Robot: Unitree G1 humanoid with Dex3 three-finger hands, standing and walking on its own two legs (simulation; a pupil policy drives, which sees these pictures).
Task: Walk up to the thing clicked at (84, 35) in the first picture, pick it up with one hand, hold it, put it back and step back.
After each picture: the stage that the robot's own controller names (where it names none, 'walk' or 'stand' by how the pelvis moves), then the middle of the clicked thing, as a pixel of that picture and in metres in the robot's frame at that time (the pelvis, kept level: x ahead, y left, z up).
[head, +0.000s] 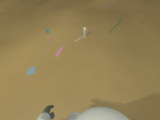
stand; (84, 32) +1.93 +0.21 -0.66
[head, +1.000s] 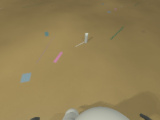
walk; (86, 38) +1.77 +0.14 -0.63
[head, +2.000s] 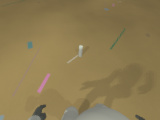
walk; (80, 51) +1.15 +0.15 -0.64
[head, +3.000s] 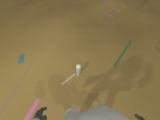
walk; (78, 70) +0.73 +0.15 -0.65
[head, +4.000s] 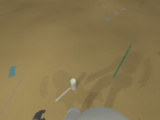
walk; (73, 84) +0.51 +0.20 -0.65
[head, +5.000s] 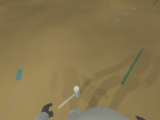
stand; (77, 91) +0.41 +0.18 -0.64
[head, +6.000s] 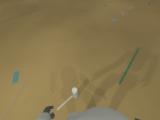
stand; (75, 93) +0.39 +0.20 -0.66
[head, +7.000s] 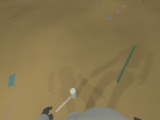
stand; (73, 93) +0.37 +0.22 -0.65
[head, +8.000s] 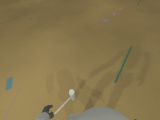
stand; (72, 95) +0.38 +0.23 -0.66
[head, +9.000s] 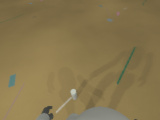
stand; (74, 94) +0.38 +0.21 -0.66
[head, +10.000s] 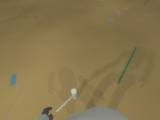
stand; (74, 94) +0.38 +0.20 -0.66
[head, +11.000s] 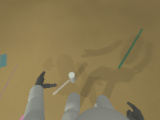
go down; (72, 77) +0.43 +0.19 -0.54
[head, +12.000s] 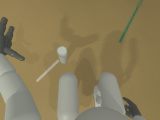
go down; (62, 56) +0.47 +0.21 -0.27
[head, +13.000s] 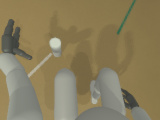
close in; (56, 49) +0.48 +0.22 -0.23
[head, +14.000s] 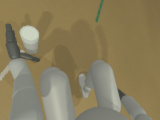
close; (31, 43) +0.46 +0.26 -0.17
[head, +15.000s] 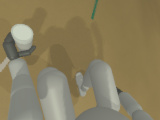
lift; (24, 42) +0.46 +0.27 -0.17
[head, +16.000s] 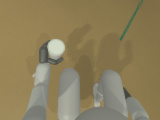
lift; (55, 53) +0.38 +0.25 -0.04
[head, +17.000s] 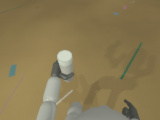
hold; (66, 68) +0.32 +0.17 +0.09
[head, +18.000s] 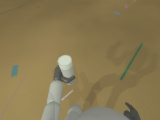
hold; (68, 72) +0.31 +0.17 +0.05
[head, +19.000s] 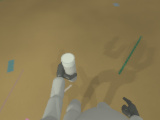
crouch; (70, 69) +0.33 +0.15 +0.01
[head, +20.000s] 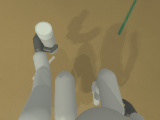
lower; (49, 41) +0.49 +0.22 -0.04
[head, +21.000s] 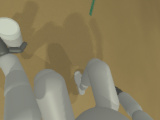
lower; (13, 39) +0.47 +0.29 -0.17
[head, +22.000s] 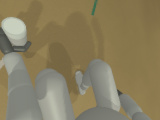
lower; (18, 38) +0.47 +0.28 -0.17
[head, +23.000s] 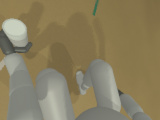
lower; (19, 39) +0.46 +0.28 -0.17
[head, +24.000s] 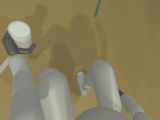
lower; (23, 41) +0.46 +0.28 -0.17
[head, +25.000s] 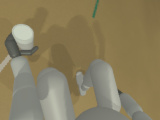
draw back; (25, 43) +0.45 +0.26 -0.17
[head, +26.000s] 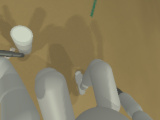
rise; (24, 43) +0.45 +0.27 -0.17
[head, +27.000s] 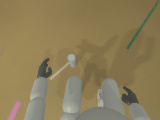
walk; (72, 61) +0.47 +0.19 -0.37
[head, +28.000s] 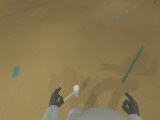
stand; (76, 91) +0.40 +0.16 -0.59
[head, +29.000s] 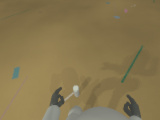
stand; (76, 91) +0.40 +0.17 -0.60
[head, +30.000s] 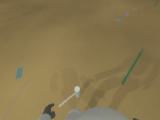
stand; (77, 92) +0.41 +0.17 -0.63
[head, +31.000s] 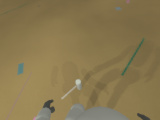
walk; (78, 84) +0.43 +0.17 -0.64
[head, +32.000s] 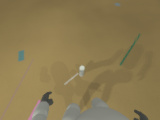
walk; (81, 71) +0.60 +0.08 -0.64
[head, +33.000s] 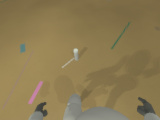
walk; (76, 54) +0.89 +0.28 -0.61
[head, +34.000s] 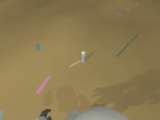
stand; (83, 57) +1.05 +0.16 -0.65
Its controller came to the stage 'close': yes
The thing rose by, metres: 0.68
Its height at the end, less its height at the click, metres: +0.00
